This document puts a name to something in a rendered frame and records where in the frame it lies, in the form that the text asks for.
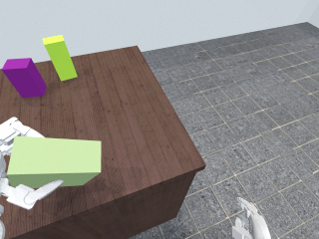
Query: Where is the robot right hand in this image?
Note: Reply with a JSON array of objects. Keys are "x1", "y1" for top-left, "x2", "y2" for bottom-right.
[{"x1": 232, "y1": 197, "x2": 271, "y2": 239}]

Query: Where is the table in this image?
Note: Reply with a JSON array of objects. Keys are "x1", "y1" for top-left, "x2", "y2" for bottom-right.
[{"x1": 0, "y1": 46, "x2": 206, "y2": 239}]

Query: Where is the robot left hand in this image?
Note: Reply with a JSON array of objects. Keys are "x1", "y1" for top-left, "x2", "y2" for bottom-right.
[{"x1": 0, "y1": 117, "x2": 64, "y2": 210}]

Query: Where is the sponge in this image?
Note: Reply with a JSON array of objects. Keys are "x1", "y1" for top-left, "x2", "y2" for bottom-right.
[{"x1": 7, "y1": 135, "x2": 102, "y2": 188}]

